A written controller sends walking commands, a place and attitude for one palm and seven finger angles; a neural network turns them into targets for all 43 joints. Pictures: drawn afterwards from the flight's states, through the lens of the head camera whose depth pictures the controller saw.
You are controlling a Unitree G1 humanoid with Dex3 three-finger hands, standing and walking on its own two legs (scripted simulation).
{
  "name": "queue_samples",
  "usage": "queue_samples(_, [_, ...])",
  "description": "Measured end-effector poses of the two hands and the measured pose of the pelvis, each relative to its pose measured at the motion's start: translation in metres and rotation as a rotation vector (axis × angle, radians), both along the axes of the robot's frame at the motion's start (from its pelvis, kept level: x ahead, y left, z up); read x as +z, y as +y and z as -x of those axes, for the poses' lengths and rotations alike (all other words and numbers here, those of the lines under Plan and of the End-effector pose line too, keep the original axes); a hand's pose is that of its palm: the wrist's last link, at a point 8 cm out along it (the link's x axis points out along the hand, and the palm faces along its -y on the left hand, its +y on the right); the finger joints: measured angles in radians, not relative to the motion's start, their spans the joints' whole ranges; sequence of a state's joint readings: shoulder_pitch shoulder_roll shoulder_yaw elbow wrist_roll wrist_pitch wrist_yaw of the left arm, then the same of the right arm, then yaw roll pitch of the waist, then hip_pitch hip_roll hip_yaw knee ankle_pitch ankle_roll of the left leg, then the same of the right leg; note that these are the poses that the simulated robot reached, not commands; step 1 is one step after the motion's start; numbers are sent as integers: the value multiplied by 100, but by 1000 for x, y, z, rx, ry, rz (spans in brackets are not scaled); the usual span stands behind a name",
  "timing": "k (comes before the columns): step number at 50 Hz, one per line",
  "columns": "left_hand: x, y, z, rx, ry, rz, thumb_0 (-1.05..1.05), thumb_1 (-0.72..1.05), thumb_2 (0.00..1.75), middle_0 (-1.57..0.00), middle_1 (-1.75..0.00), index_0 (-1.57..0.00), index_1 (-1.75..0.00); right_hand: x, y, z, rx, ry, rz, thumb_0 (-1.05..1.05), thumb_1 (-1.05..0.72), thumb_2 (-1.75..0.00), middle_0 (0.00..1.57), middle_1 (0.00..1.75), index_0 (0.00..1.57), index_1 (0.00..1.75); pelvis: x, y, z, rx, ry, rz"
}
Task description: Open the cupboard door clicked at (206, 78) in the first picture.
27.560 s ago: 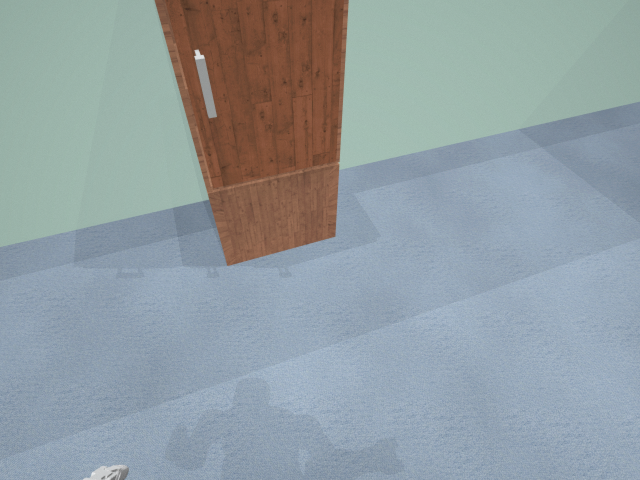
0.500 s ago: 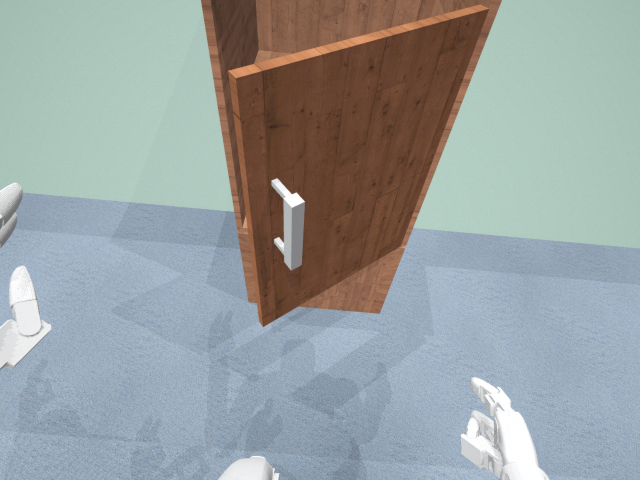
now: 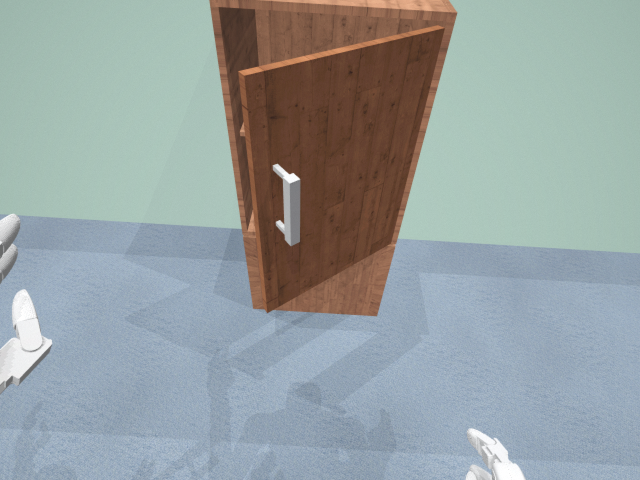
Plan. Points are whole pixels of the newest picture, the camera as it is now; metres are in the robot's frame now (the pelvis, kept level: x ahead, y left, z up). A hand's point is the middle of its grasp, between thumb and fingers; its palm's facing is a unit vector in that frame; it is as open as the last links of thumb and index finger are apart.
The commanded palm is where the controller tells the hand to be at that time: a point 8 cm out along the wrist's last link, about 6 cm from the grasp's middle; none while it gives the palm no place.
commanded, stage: stop stepping back and stand still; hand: left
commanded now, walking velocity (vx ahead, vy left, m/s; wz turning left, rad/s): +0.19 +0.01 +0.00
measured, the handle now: (285, 205) +0.58 +0.09 +0.01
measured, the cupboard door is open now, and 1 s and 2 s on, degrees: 39 39 39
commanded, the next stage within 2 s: let the arm hang, fingers relaxed in 0.36 s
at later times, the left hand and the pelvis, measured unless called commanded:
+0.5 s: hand (56, 363) +0.20 +0.27 +0.12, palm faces +0.38 -0.80 -0.46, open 7.4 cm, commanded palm none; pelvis -0.01 +0.00 +0.00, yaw +1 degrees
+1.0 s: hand out of the picture -0.03 +0.19 -0.17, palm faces +0.05 -0.96 -0.26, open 7.2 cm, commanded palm none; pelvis -0.02 -0.02 +0.01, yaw +3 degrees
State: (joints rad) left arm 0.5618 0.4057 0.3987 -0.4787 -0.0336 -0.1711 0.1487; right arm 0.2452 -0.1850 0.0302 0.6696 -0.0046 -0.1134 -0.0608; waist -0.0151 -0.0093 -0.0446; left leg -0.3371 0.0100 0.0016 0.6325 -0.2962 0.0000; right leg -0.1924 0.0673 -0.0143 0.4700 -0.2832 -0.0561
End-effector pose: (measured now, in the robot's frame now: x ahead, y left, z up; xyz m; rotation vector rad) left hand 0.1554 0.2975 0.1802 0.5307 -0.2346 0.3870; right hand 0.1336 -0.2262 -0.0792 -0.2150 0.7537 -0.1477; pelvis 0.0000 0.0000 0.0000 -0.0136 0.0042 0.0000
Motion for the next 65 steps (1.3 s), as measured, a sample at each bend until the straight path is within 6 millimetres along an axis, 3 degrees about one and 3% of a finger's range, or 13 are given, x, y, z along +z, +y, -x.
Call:
queue_samples(10, [-5, 9, 15, 22, -5, -4, 1, 89, 90, -21, -30, -21, -30, 10, -23, 25, -51, -35, 76, 2, -91, -90, 20, 30, 20, 30, -1, 3, 16, -4, -23, -22])
queue_samples(18, [-5, -4, 19, 18, -1, -6, 1, 89, 90, -21, -30, -21, -30, 0, -20, 19, -18, -24, 33, 2, -91, -90, 20, 30, 20, 30, -2, -5, 16, -1, -13, -1])
queue_samples(24, [-18, 3, 5, 15, 22, 14, 1, 89, 90, -21, -30, -21, -30, -5, -13, 8, 7, 4, 24, 2, -91, -90, 20, 30, 20, 30, -3, 0, 8, 9, -15, 1])
queue_samples(25, [-35, 6, -3, 13, 98, 31, 0, 89, 90, -21, -30, -21, -30, -10, -13, 6, 25, 23, 14, 1, -91, -90, 20, 30, 20, 30, -4, 3, 9, 16, -6, -3])
queue_samples(27, [-88, 11, -15, 40, 326, 122, 0, 90, 90, -20, -30, -20, -30, -23, -14, 5, 47, 79, 1, 1, -91, -90, 20, 30, 20, 30, -6, 6, 12, 29, 8, -15])
queue_samples(30, [-180, -2, -9, 84, 701, 276, 0, 90, 90, -19, -30, -20, -30, -38, -15, 12, 58, 155, -7, 1, -91, -90, 20, 30, 20, 30, -8, 4, 16, 42, 11, -40])
queue_samples(34, [-276, -52, 44, 75, 1100, 421, 0, 91, 90, -19, -30, -20, -30, -51, -23, 34, 30, 250, -29, 1, -91, -90, 20, 30, 20, 30, -13, -8, 19, 22, -13, -67])
queue_samples(37, [-313, -91, 101, 69, 1339, 530, 0, 92, 90, -20, -30, -20, -30, -55, -29, 60, -11, 356, -34, 1, -91, -90, 20, 30, 20, 30, -8, -14, 19, 35, -26, -41])
queue_samples(43, [-322, -81, 161, 227, 1471, 601, -3, 100, 90, -21, -30, -21, -30, -55, -39, 116, -42, 589, 0, 1, -91, -90, 20, 30, 20, 30, 1, -22, 17, 53, -26, -14])
queue_samples(49, [-314, -67, 193, 309, 1557, 582, -1, 95, 90, -20, -30, -20, -30, -58, -39, 147, -71, 677, -8, 1, -91, -90, 20, 30, 20, 30, 5, -21, 18, 52, -36, -11])
queue_samples(55, [-309, -61, 194, 323, 1551, 565, 0, 92, 90, -20, -30, -20, -30, -62, -32, 152, -69, 673, -32, 1, -91, -90, 20, 30, 20, 30, 7, -18, 21, 51, -46, -12])
queue_samples(65, [-311, -68, 167, 258, 1477, 574, 0, 91, 90, -20, -30, -20, -30, -63, -19, 139, -58, 612, -56, 1, -91, -90, 20, 30, 20, 30, 7, -13, 23, 46, -48, -14])
